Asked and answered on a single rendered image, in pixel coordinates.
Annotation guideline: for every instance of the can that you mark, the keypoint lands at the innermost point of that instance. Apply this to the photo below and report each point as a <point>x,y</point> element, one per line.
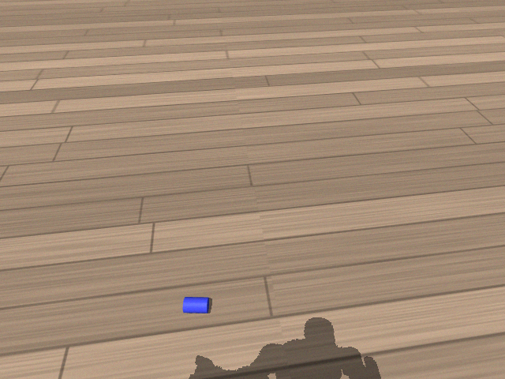
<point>196,305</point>

